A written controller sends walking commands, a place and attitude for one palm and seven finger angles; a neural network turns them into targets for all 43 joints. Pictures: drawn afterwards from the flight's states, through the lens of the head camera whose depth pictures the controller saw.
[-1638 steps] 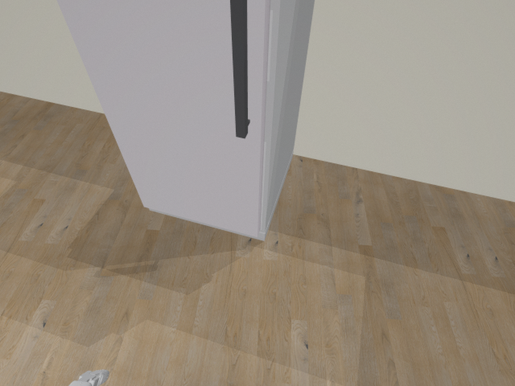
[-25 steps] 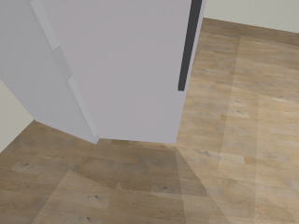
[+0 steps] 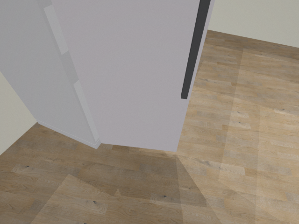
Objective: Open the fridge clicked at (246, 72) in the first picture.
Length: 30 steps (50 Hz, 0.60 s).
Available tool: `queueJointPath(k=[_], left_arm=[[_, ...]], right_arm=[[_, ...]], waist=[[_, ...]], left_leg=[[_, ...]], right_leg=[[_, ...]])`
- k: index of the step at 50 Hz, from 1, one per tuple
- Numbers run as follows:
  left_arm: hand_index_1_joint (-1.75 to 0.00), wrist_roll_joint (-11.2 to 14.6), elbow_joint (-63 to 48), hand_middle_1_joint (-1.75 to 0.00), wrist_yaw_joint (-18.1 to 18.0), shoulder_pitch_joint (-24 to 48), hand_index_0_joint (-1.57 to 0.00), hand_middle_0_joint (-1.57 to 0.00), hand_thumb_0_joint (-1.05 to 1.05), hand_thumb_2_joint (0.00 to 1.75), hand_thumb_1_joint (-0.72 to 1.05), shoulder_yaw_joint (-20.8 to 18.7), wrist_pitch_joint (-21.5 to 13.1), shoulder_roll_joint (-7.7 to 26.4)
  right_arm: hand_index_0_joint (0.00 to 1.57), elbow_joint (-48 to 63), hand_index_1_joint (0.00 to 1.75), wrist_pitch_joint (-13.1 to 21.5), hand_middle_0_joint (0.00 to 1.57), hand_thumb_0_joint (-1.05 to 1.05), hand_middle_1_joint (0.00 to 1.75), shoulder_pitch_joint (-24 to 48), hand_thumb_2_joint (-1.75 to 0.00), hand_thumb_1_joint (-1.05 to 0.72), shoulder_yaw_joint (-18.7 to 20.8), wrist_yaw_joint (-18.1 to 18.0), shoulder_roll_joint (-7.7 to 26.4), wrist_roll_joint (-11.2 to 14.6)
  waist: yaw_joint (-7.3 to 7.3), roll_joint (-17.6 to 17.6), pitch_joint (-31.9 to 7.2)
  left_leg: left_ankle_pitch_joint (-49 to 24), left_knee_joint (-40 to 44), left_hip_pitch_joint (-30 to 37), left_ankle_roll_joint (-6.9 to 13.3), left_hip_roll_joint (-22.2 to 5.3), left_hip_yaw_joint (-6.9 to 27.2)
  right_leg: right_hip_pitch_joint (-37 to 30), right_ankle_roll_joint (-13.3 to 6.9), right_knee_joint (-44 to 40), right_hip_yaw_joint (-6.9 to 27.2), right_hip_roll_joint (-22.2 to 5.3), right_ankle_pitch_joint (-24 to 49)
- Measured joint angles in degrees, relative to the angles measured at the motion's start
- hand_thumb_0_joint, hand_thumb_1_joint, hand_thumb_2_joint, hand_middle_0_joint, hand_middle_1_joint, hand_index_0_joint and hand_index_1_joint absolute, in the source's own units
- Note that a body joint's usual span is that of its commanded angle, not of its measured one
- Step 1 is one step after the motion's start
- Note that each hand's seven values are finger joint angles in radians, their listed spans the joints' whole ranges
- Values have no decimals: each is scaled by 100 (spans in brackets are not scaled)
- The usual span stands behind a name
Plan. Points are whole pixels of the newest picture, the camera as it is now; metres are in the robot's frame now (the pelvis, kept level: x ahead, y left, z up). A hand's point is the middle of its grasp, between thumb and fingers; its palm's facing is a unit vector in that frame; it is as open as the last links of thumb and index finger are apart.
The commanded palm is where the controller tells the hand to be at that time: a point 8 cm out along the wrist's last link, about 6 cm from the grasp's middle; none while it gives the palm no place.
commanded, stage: let the arm hang, fingers relaxed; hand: right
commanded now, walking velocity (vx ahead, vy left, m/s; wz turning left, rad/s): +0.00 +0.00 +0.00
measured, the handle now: (192, 52) +0.68 -0.11 +0.12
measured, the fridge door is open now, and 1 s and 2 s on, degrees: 73 73 73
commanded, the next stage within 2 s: look to check the result in 0.04 s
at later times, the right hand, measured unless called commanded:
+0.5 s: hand out of the picture +0.03 -0.19 -0.17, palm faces +0.01 +0.98 -0.22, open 7.3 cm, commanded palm none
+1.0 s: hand out of the picture +0.07 -0.20 -0.17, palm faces +0.00 +0.97 -0.24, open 7.3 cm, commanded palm none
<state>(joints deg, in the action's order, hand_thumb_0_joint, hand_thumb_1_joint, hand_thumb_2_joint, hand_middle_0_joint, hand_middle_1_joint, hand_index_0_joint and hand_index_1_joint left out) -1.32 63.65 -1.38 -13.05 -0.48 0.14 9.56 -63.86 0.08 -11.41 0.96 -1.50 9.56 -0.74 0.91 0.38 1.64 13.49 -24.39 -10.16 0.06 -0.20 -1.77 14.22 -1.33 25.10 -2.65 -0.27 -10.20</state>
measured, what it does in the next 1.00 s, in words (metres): stands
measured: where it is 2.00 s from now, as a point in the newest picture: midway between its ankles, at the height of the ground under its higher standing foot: outside the picture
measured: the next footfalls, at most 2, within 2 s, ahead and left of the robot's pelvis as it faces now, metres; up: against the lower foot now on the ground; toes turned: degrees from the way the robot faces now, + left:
none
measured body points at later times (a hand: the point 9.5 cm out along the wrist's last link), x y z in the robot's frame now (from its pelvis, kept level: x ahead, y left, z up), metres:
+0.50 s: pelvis +0.01 +0.00 +0.00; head +0.03 +0.00 +0.45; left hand +0.04 +0.24 -0.15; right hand +0.03 -0.24 -0.16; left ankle +0.00 +0.12 -0.74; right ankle +0.04 -0.10 -0.74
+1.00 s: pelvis +0.02 +0.01 +0.00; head +0.04 +0.00 +0.45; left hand +0.07 +0.26 -0.15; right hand +0.07 -0.25 -0.15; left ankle +0.00 +0.12 -0.74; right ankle +0.04 -0.10 -0.74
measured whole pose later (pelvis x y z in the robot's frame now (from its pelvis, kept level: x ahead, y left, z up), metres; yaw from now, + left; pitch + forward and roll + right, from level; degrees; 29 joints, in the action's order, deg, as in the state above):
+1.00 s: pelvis +0.02 +0.01 +0.00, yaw +0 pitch -1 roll +0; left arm -1.0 65.0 -1.2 -8.7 -0.2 -0.3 13.1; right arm -65.3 0.6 -9.5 1.0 -0.9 13.3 -0.5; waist 0.4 -0.1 2.8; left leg 13.0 -19.6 -5.8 0.4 0.1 -1.7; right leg 10.2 -0.8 21.2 -2.6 -0.4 -10.2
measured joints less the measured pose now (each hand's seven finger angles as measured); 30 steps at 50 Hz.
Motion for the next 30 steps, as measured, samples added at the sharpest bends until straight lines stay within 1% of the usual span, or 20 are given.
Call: queueJointPath(k=[18,30], left_arm=[[-30,19,91,-30,4,136,-20,-20,0,90,91,15,20,82],[-30,29,132,-30,-4,246,-20,-20,0,90,91,33,2,135]], right_arm=[[20,-161,30,-12,20,0,30,-93,-89,-91,-3,18,114,13],[20,-173,30,10,20,0,30,-6,-89,-91,-14,24,161,20]], waist=[[-43,14,162],[-55,-35,157]], left_leg=[[-36,197,156,18,28,-7],[-21,287,270,25,28,-26]], right_leg=[[-127,26,-133,10,-21,4],[-225,41,-203,30,-16,-14]])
